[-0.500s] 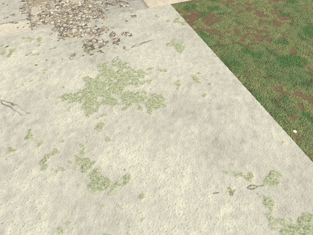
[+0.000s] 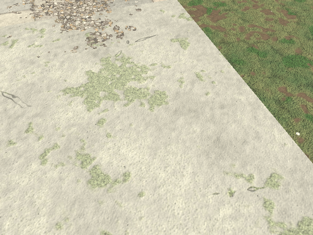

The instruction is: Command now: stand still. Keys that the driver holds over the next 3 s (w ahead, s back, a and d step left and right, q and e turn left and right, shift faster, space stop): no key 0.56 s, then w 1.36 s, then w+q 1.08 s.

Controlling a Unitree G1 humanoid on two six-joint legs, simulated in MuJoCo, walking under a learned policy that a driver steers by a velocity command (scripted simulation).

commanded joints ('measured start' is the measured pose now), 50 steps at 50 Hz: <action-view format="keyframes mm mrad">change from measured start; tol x16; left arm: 1 33 93 17 -12 -1 -9 6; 33 248 175 79 149 42 -47 -81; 38 -96 139 63 -21 15 -91 41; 42 116 28 55 67 106 -46 -21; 44 -121 56 72 -38 49 -107 -34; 50 -147 25 61 -47 52 -77 -65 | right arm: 1 40 -92 -13 -10 0 -3 -4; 36 -35 -28 -37 -37 -46 -89 30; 43 504 -119 -40 79 -66 -164 48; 46 152 -10 13 0 -74 -164 74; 50 79 20 49 -54 -57 -156 39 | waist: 1 -1 -3 10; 35 65 -172 96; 43 -186 287 49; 50 19 40 38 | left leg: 1 50 -2 -5 -47 146 52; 28 33 -23 6 -80 109 66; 31 -113 -50 39 -102 -400 67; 36 -212 -3 -6 284 -262 103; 40 192 -76 98 -155 64 104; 41 315 -33 33 -136 28 121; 43 512 322 -680 -324 -279 447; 50 94 138 -75 -379 150 285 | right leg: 1 -61 -58 51 -94 216 -41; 28 -79 -46 24 -116 136 -23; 32 -117 -153 168 -266 -523 -127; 35 8 -387 413 -355 -399 -260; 37 -107 -317 298 -383 -311 -201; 40 -167 -199 140 -168 -301 -206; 42 -406 -47 28 325 -162 -127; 44 -893 10 272 820 -157 -147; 45 -858 -9 208 974 -92 -161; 50 -648 -138 30 786 168 -114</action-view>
